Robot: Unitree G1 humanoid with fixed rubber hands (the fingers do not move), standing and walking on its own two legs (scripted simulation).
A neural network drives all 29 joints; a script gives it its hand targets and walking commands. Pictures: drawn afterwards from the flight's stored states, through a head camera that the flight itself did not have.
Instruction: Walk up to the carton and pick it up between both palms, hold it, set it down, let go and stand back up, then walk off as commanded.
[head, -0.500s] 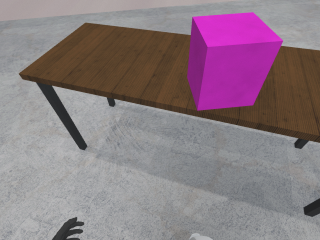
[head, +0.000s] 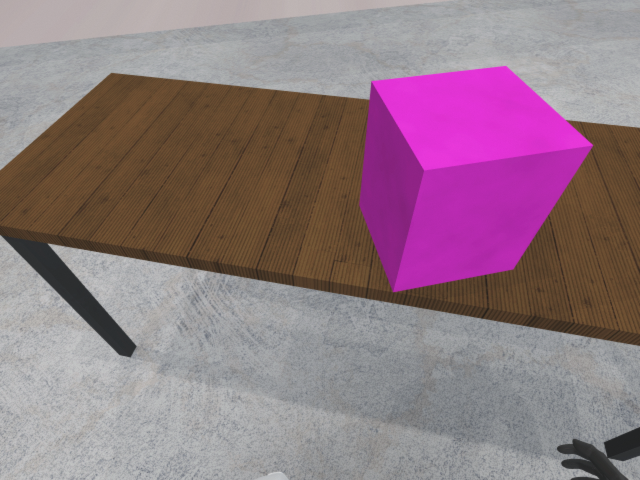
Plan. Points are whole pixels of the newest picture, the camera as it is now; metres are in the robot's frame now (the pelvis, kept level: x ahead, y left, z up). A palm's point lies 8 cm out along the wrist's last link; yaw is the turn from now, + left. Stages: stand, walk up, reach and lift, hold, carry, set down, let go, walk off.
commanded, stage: walk up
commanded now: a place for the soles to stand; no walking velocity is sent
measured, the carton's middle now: (447, 182) +0.54 -0.13 +0.06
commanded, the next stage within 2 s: none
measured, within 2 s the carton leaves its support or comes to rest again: neither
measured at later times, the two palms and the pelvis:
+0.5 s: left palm (157, 473) +0.15 +0.24 -0.08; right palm out of the picture +0.11 -0.35 -0.07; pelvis +0.02 -0.04 -0.01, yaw -4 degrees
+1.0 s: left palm (165, 465) +0.16 +0.24 -0.09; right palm out of the picture +0.04 -0.35 -0.07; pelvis +0.00 -0.03 +0.00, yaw -7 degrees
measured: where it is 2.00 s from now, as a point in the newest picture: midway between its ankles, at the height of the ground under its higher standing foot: outside the picture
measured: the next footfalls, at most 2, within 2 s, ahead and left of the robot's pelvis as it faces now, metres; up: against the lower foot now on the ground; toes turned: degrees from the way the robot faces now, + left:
right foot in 0.38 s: +0.09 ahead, -0.17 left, +0.00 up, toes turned +0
left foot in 0.68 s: +0.09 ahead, +0.08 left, +0.00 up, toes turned +2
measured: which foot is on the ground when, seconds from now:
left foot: down 0.00-0.40, up 0.42-0.66, down 0.68-1.00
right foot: up 0.00-0.36, down 0.38-0.70, up 0.72-0.98, down 1.00-1.00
